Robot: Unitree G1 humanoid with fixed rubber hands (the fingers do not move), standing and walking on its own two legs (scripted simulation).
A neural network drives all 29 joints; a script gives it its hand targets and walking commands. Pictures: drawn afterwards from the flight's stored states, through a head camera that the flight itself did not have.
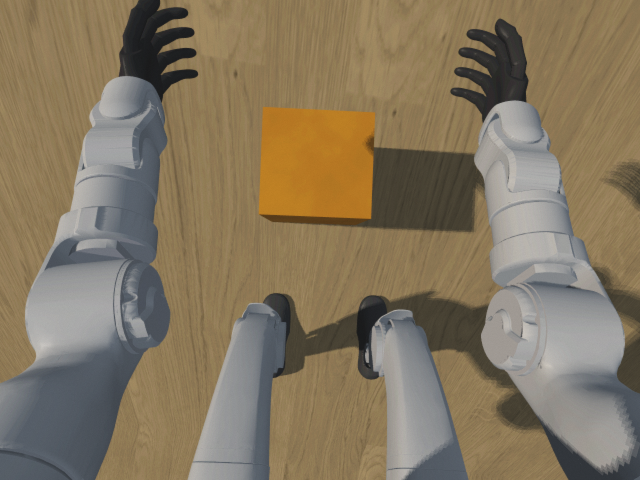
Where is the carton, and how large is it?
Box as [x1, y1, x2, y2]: [259, 107, 374, 224]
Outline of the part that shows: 263,107 259,214 271,221 356,224 369,219 371,207 374,112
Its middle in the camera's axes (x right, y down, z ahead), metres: -0.01 -0.15 +0.84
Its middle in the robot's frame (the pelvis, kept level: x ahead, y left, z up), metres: +0.50 +0.03 -0.52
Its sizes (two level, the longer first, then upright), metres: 0.210 0.200 0.250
